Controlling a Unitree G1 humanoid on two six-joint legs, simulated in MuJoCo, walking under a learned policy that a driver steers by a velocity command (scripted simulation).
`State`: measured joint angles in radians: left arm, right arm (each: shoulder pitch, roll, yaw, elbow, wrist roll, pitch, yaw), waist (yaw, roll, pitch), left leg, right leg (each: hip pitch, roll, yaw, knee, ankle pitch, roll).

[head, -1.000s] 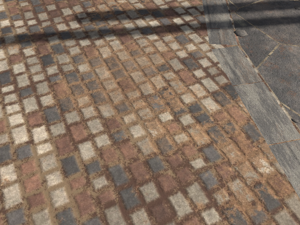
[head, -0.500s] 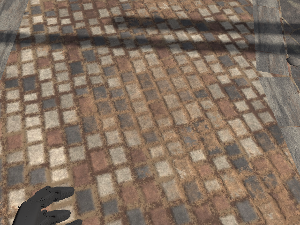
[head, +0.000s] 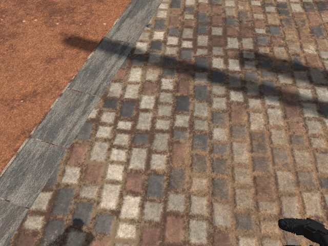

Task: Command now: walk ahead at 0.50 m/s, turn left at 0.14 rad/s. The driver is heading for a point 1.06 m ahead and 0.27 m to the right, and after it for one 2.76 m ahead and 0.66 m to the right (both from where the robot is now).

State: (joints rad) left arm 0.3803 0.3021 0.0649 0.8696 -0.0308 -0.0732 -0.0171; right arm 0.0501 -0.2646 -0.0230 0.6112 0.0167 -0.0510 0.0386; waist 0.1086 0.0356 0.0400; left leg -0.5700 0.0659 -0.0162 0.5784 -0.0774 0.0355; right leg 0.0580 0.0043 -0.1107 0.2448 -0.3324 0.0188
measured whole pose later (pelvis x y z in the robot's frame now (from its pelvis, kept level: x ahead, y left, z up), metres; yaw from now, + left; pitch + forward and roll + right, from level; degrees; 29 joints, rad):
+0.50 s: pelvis +0.27 +0.02 +0.00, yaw -10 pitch +1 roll +2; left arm 0.11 0.26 0.04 0.75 -0.02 -0.04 -0.05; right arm 0.33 -0.28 -0.06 0.82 0.00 -0.08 -0.01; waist -0.07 -0.04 0.03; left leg 0.09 -0.05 0.21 0.20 -0.32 0.03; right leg -0.65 -0.08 0.00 0.65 0.03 -0.02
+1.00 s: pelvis +0.56 -0.06 +0.00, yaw -27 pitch +2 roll +0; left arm 0.34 0.30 0.07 0.73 -0.03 -0.03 0.01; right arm 0.03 -0.29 -0.03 0.66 0.00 -0.10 0.02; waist 0.09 0.03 0.03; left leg -0.56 0.03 -0.10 0.52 0.01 -0.06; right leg -0.11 0.11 0.19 0.43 -0.34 -0.07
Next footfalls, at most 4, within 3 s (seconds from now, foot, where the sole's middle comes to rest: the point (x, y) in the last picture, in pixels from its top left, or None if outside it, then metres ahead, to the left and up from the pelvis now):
0.04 left None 0.20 0.12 -0.77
0.60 right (217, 243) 0.48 -0.13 -0.77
1.06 left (197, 167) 0.81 -0.03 -0.77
1.56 right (274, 159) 0.89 -0.39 -0.77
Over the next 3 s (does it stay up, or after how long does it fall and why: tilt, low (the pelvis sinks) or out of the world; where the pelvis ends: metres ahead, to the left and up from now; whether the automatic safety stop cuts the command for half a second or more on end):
stays up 0.99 -0.31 0.00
